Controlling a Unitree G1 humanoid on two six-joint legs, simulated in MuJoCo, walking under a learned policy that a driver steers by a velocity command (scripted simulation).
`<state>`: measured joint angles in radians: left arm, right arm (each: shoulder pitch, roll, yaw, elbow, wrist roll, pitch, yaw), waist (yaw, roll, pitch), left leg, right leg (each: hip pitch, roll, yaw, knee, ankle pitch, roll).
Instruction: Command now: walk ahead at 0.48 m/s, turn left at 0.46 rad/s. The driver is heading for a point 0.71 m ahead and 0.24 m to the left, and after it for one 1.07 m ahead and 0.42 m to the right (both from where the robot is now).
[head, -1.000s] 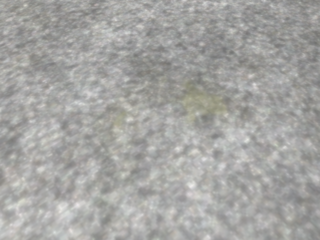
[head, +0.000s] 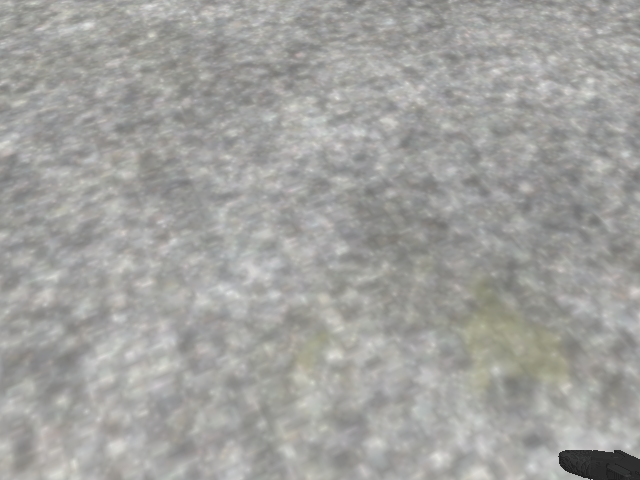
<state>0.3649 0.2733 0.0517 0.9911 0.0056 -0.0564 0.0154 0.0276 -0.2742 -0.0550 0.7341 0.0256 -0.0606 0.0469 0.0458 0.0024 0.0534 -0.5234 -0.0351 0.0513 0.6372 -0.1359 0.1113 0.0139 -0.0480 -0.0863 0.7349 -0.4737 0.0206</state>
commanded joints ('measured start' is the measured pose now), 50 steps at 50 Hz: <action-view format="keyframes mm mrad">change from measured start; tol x32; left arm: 1 -53 139 13 -141 -36 -83 -24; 19 -470 99 13 -334 -9 -77 -31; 25 0 296 83 -259 19 -86 -13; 50 -17 112 23 -219 11 -12 -4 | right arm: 1 331 -197 -61 18 -7 -4 -13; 26 465 -90 -8 -34 14 1 -64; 45 -14 -68 -16 -221 0 21 10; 50 390 -278 -100 -138 -18 40 -32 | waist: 1 -161 166 -286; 20 -126 79 -32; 26 25 -280 -417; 31 -24 -108 -37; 50 -155 179 -285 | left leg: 1 843 351 -842 -394 -392 245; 8 257 175 -381 -474 33 179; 22 443 170 -500 -230 125 80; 27 -279 28 -247 666 -374 -89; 45 -120 102 -20 -1 78 -51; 50 792 225 -339 -97 244 148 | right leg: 1 -790 50 206 681 -26 -39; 14 -567 3 154 -127 603 39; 21 -510 49 184 -289 447 1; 24 -8 -84 262 -297 408 -121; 26 420 -400 874 -395 67 -310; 35 -123 -213 203 -591 484 -222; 48 56 -212 -109 -208 1150 -112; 50 -455 -78 -120 372 382 -24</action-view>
